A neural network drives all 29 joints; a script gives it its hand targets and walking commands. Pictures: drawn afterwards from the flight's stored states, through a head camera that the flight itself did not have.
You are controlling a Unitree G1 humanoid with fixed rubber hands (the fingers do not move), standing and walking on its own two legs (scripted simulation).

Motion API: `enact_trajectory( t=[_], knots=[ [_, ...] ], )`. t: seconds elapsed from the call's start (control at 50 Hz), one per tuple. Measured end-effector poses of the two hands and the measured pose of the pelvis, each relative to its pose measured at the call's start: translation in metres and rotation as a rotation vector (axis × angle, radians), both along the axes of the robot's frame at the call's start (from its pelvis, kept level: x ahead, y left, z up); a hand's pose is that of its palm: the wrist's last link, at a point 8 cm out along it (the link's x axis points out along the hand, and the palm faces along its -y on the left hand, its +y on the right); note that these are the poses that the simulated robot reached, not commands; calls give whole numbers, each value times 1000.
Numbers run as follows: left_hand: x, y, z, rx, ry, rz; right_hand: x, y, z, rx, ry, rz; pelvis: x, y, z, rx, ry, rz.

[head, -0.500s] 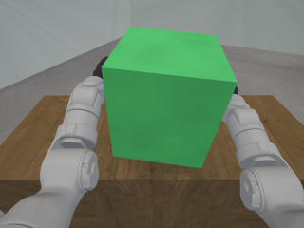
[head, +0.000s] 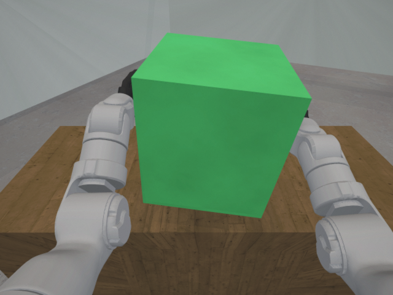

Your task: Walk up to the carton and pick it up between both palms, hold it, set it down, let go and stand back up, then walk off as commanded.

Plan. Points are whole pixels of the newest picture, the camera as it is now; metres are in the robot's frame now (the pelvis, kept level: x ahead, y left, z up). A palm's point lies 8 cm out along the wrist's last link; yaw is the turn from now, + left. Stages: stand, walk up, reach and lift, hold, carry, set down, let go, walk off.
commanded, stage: reach and lift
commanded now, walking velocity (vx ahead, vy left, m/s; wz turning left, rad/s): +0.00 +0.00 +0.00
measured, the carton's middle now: (212, 121) +0.41 -0.03 +0.21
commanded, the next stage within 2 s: hold in 0.74 s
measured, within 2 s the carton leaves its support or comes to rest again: neither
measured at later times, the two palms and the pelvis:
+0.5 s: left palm (125, 101) +0.39 +0.14 +0.28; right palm (300, 112) +0.37 -0.20 +0.25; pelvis +0.00 +0.00 +0.00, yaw +0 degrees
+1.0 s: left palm (120, 97) +0.38 +0.15 +0.29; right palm (304, 105) +0.36 -0.20 +0.27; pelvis +0.00 +0.00 +0.00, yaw +0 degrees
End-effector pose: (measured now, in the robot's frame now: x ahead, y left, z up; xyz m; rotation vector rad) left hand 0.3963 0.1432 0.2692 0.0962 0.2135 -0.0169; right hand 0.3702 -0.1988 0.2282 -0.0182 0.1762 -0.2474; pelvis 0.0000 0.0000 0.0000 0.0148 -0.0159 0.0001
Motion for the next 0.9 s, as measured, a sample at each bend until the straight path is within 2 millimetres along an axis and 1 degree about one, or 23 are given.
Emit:
enact_trajectory(
  t=[0.12, 0.42, 0.64, 0.9],
  knots=[
    [-1, 0, 3, -8, 0, 6, 0, 0, 4, 0, 0, 4, 0, 0, 0, 0, 0, 0],
    [-3, 1, 6, -35, -2, 17, 2, 0, 23, 2, -5, 10, 0, 0, 0, 0, 0, 0],
    [-5, 2, 9, -46, 4, 26, 2, 0, 30, -8, 3, 18, 0, 0, 0, 0, 0, 0],
    [-14, 4, 19, -51, -1, 35, -5, 2, 41, -19, 1, 28, 0, 0, 0, 0, -1, 0]
  ],
)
